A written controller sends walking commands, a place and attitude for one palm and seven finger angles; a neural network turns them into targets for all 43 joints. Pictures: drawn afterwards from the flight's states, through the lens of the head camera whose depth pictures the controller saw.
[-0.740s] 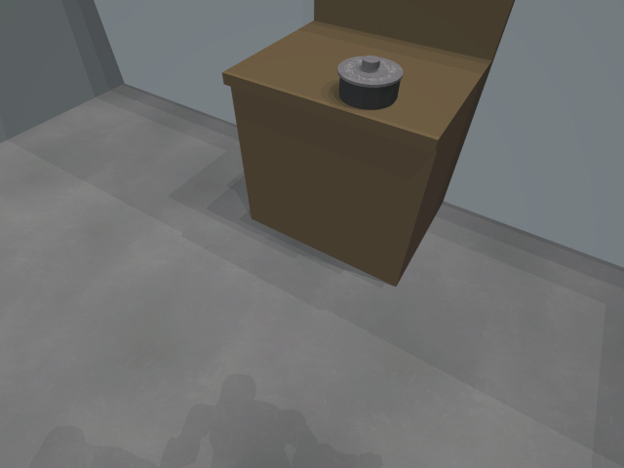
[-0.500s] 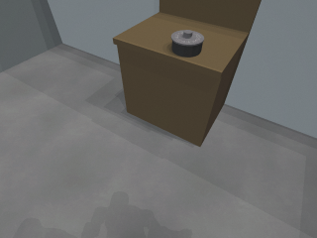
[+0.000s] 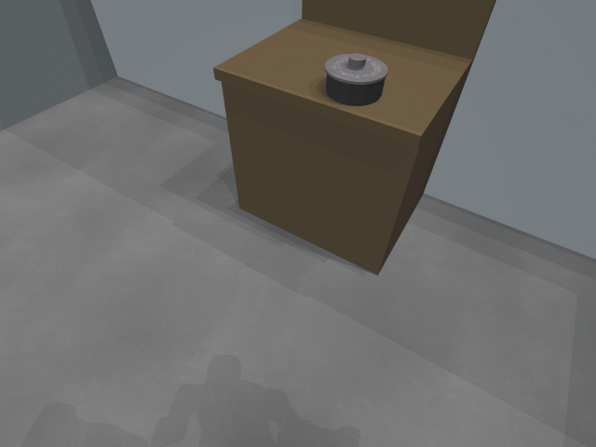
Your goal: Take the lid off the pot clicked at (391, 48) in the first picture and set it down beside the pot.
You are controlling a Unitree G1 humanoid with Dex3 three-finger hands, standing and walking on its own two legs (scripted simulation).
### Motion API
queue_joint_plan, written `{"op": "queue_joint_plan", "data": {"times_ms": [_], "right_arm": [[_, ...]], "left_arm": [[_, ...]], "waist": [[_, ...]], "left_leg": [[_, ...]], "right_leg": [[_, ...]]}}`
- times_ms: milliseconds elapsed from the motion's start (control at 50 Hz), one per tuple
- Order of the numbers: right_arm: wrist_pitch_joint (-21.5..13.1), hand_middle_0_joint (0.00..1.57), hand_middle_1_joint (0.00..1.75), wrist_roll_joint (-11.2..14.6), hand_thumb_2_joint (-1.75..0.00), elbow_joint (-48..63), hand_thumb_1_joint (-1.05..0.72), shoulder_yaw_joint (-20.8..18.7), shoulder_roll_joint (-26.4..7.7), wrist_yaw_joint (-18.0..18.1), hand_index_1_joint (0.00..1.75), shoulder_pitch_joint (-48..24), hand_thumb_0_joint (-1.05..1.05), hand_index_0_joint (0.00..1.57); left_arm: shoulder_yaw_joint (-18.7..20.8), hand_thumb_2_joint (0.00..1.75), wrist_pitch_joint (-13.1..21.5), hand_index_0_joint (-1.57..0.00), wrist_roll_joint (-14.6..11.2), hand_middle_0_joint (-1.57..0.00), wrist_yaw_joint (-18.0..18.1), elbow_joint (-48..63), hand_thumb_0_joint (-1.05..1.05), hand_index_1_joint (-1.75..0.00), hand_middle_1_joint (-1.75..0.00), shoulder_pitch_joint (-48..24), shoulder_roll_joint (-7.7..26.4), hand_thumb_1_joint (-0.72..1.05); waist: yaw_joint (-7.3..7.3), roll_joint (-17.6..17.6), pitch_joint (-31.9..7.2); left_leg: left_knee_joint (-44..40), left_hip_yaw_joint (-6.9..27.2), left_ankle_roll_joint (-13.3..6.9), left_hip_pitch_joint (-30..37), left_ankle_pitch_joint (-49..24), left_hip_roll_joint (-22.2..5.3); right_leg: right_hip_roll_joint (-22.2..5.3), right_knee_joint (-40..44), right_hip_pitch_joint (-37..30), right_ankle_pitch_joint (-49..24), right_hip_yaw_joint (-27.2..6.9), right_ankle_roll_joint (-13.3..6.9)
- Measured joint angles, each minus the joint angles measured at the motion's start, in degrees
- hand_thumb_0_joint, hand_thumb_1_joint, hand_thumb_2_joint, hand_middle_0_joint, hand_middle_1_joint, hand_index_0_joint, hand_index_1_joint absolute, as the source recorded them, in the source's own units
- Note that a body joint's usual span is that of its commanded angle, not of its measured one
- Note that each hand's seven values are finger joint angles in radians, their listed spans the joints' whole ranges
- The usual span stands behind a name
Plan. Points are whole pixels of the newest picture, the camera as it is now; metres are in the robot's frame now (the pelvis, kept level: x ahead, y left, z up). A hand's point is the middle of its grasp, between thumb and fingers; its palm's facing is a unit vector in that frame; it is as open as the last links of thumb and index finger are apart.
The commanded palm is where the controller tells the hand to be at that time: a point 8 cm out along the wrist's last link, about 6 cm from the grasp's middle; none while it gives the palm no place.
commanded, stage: look at it before walking up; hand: left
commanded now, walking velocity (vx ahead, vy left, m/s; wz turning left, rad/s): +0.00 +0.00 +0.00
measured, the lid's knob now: (357, 60) +1.12 -0.10 +0.02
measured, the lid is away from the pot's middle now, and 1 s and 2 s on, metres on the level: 0.00 0.00 0.00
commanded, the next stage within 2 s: walk to a spot facing it in 0.30 s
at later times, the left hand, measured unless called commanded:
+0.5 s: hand out of the picture +0.06 +0.23 -0.17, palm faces +0.01 -0.96 -0.29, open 7.4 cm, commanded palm none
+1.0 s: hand out of the picture +0.12 +0.25 -0.17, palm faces +0.24 -0.96 -0.17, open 7.4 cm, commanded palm none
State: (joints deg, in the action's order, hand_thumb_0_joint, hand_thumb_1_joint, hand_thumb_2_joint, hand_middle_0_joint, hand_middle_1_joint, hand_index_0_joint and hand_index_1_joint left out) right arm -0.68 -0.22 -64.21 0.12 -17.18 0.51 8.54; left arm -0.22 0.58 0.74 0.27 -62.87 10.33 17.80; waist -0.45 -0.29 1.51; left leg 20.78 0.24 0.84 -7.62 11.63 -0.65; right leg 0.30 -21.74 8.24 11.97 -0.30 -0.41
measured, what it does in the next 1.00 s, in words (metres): walks ahead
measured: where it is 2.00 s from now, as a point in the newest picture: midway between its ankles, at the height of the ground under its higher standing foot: (264, 398)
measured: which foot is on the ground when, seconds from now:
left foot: down 0.00-1.00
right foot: down 0.00-0.70, up 0.72-1.00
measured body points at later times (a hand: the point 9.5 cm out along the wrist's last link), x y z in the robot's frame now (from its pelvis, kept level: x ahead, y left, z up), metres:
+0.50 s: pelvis +0.01 +0.00 +0.00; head +0.00 +0.00 +0.45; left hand +0.06 +0.28 -0.14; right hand +0.06 -0.27 -0.14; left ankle +0.00 +0.13 -0.75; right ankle +0.00 -0.11 -0.75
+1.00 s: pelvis +0.12 +0.06 +0.00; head +0.13 +0.08 +0.45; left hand +0.11 +0.30 -0.16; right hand +0.10 -0.15 -0.15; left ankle +0.05 +0.14 -0.75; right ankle +0.23 -0.06 -0.68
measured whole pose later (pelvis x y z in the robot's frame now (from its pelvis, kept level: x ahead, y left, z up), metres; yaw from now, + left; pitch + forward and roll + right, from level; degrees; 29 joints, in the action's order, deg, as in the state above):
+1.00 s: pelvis +0.12 +0.06 +0.00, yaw +13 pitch +0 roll +1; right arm -4.2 -0.2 -63.7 -1.5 -5.3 0.9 25.6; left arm 3.2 0.6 1.8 -1.1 -58.0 14.7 10.9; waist 0.7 -2.8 0.8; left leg 17.7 -2.2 -3.8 -3.8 14.4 3.6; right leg -6.8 -55.2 34.9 11.1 2.5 1.9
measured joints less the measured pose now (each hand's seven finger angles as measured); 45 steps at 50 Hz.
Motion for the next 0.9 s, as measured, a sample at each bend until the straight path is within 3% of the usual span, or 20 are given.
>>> {"op": "queue_joint_plan", "data": {"times_ms": [460,540,620,660,700,740,760,820,900], "right_arm": [[-0.08,0.2,0.3,-0.06,-0.9,-0.22,-0.91,-0.03,0.72,0.25,0.3,0.61,0.01,0.2],[0.85,0.2,0.3,-0.48,-0.9,0.56,-0.91,-0.38,1.61,0.0,0.29,3.51,0.01,0.2],[1.85,0.19,0.3,-0.53,-0.9,1.44,-0.91,-1.26,3.3,-0.86,0.29,7.39,0.01,0.2],[1.61,0.19,0.3,-0.44,-0.9,2.17,-0.91,-1.6,4.26,-1.44,0.29,8.86,0.01,0.2],[0.77,0.19,0.3,-0.4,-0.9,3.33,-0.91,-1.85,4.97,-1.77,0.29,10.37,0.01,0.2],[-0.61,0.2,0.3,-0.76,-0.9,4.46,-0.91,-2.35,5.32,-1.48,0.29,11.68,0.01,0.2],[-1.02,0.2,0.3,-0.78,-0.9,4.57,-0.91,-2.44,5.84,-1.14,0.3,12.17,0.01,0.2],[-1.59,0.2,0.3,-0.55,-0.9,3.91,-0.91,-2.15,8.0,-0.37,0.29,14.19,0.0,0.2],[-2.88,0.2,0.3,-0.13,-0.9,1.85,-0.91,-1.55,10.38,0.19,0.29,16.25,0.01,0.2]], "left_arm": [[0.06,0.9,0.02,-0.2,-0.01,-0.2,0.35,0.03,0.0,-0.3,-0.3,0.32,-0.88,0.91],[0.68,0.9,-0.65,-0.2,0.39,-0.2,0.09,1.16,0.0,-0.3,-0.3,1.94,-2.21,0.91],[1.69,0.9,-0.01,-0.2,0.85,-0.2,-0.03,2.9,0.0,-0.3,-0.3,5.05,-3.66,0.91],[2.07,0.9,0.29,-0.2,0.99,-0.2,-0.15,2.98,0.0,-0.3,-0.3,6.65,-3.96,0.9],[2.44,0.9,0.1,-0.2,0.92,-0.2,-0.36,2.7,0.0,-0.3,-0.3,8.19,-4.08,0.9],[2.8,0.9,-0.84,-0.2,0.68,-0.2,-0.62,2.33,0.0,-0.3,-0.3,9.36,-4.48,0.9],[2.98,0.9,-1.36,-0.2,0.78,-0.2,-0.67,1.99,0.0,-0.3,-0.3,9.56,-4.52,0.91],[3.46,0.9,-1.46,-0.2,1.25,-0.2,-0.97,1.54,0.0,-0.3,-0.3,9.0,-4.39,0.91],[3.48,0.9,-0.29,-0.2,1.3,-0.2,-1.31,3.06,0.01,-0.3,-0.3,7.18,-5.19,0.91]], "waist": [[0.21,-0.04,-0.67],[0.38,0.43,-1.84],[0.26,-0.4,-2.07],[0.34,-1.41,-1.55],[0.62,-2.27,-1.03],[1.17,-2.29,-0.81],[1.34,-2.65,-0.72],[1.51,-3.7,-1.06],[0.93,-3.41,-1.06]], "left_leg": [[0.0,-0.02,-0.15,0.54,0.43,0.14],[6.91,1.1,-0.96,-2.55,5.98,0.11],[20.54,-1.89,-1.68,-9.16,14.3,-0.74],[20.48,-3.78,-1.87,-10.37,13.95,-1.21],[15.0,-5.35,-2.07,-9.18,11.12,-1.19],[14.85,-5.68,-3.1,-9.76,4.58,-0.37],[15.55,-5.93,-3.69,-9.77,4.8,0.25],[11.71,-5.72,-4.57,-7.18,6.05,2.18],[3.13,-4.25,-4.76,-1.98,3.16,3.64]], "right_leg": [[-0.16,0.19,-0.66,0.37,-0.02,0.22],[-0.27,-2.85,0.05,2.97,1.58,0.17],[-1.72,-3.52,-1.16,5.15,4.5,0.03],[-3.12,-4.07,-2.13,6.29,5.76,0.74],[-4.79,-7.37,-1.98,9.01,6.76,1.54],[-5.63,-19.13,2.61,14.71,5.72,0.78],[-5.43,-26.84,6.01,15.67,4.0,0.31],[-5.19,-41.35,15.19,10.24,1.87,-0.09],[-6.06,-41.89,22.6,3.2,2.24,1.15]]}}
